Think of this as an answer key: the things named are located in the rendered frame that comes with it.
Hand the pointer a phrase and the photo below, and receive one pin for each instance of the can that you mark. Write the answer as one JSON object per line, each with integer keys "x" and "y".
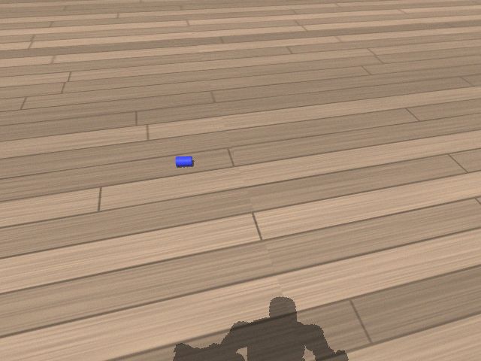
{"x": 183, "y": 161}

